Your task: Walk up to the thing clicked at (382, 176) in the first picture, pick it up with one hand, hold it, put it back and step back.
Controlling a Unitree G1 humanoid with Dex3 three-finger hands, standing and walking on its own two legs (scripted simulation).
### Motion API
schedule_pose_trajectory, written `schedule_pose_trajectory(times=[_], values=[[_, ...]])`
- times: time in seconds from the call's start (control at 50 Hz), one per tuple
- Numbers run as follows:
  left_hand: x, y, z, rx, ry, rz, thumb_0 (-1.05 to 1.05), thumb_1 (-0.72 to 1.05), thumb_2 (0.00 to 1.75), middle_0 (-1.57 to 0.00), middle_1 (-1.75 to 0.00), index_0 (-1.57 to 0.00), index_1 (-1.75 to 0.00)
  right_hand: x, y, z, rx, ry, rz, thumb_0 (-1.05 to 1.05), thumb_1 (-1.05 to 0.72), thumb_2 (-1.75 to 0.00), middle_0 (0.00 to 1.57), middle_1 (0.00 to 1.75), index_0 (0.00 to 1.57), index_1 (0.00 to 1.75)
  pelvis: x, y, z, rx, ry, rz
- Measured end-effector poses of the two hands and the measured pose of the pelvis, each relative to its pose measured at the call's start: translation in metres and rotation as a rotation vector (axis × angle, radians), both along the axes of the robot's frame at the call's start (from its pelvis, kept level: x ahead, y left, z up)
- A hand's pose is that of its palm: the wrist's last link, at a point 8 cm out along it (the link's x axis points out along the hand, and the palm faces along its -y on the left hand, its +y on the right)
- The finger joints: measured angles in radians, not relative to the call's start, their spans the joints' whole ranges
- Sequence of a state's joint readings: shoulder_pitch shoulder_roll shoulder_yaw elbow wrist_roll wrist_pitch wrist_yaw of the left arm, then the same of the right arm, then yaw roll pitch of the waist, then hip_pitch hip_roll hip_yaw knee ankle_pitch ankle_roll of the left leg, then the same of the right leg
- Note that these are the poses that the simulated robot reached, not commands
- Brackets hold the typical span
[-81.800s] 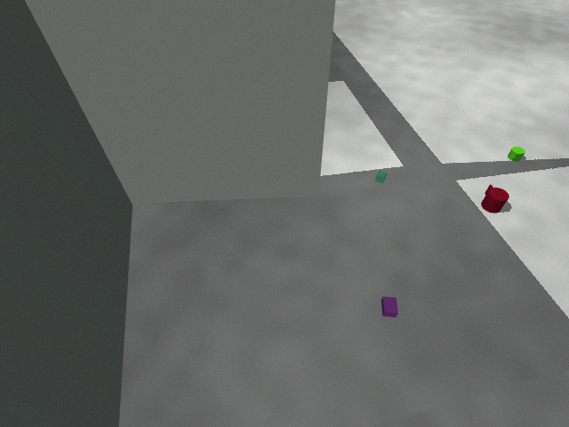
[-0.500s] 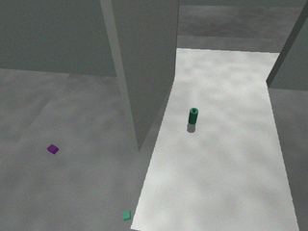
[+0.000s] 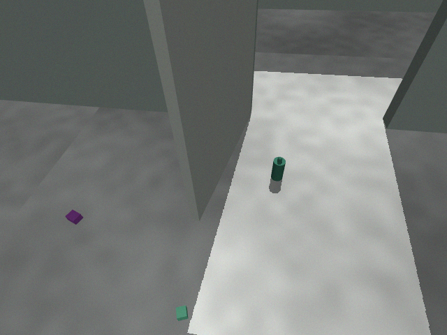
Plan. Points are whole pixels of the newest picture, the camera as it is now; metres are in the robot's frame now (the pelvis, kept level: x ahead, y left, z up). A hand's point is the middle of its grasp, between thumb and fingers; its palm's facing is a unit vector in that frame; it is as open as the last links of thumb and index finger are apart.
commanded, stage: stand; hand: left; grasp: from above
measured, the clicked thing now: (182, 313) +0.36 +0.21 -0.76
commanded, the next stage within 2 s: step back in 0.32 s
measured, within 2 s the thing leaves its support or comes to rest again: neither
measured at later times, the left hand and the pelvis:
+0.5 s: hand out of the picture +0.08 +0.27 -0.16, palm faces -0.01 -0.93 -0.38, open 7.4 cm; pelvis -0.02 +0.01 -0.01, yaw +0 degrees
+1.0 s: hand out of the picture +0.02 +0.30 -0.18, palm faces -0.15 -0.91 -0.38, open 7.4 cm; pelvis -0.11 +0.05 -0.03, yaw -6 degrees
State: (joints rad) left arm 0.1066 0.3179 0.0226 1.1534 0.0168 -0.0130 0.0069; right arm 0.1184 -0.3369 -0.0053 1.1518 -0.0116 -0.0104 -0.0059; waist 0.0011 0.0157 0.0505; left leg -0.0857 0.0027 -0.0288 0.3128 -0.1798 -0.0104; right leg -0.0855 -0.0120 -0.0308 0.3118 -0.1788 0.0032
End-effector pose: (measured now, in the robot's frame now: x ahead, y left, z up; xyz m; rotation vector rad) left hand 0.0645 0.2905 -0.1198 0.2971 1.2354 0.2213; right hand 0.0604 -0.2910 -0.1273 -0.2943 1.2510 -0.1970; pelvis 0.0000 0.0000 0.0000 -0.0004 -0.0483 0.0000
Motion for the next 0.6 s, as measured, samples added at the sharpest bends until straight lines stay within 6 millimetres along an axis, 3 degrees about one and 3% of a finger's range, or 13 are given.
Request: schedule_pose_trajectory(times=[0.36, 0.5, 0.6], values=[[0.000, 0.003, -0.001, 0.003, 0.011, -0.004, 0.01, 0.90, 0.90, -0.21, -0.30, -0.20, -0.30, -0.003, -0.003, -0.002, 0.002, 0.021, -0.007, 0.00, -0.90, -0.90, 0.20, 0.30, 0.20, 0.30, -0.001, 0.000, -0.001, -0.001, 0.016, -0.003], [0.006, 0.023, -0.005, 0.039, -0.025, -0.024, 0.01, 0.90, 0.90, -0.21, -0.30, -0.20, -0.30, -0.003, -0.010, -0.002, -0.038, 0.000, -0.011, 0.00, -0.90, -0.90, 0.20, 0.30, 0.20, 0.30, -0.024, 0.009, -0.011, -0.010, 0.019, -0.007], [0.018, 0.047, -0.013, 0.052, -0.071, -0.078, 0.01, 0.90, 0.90, -0.21, -0.30, -0.20, -0.30, -0.019, -0.003, 0.004, -0.082, -0.011, -0.016, 0.00, -0.90, -0.90, 0.20, 0.30, 0.20, 0.30, -0.038, 0.030, -0.020, 0.001, 0.028, -0.009]])
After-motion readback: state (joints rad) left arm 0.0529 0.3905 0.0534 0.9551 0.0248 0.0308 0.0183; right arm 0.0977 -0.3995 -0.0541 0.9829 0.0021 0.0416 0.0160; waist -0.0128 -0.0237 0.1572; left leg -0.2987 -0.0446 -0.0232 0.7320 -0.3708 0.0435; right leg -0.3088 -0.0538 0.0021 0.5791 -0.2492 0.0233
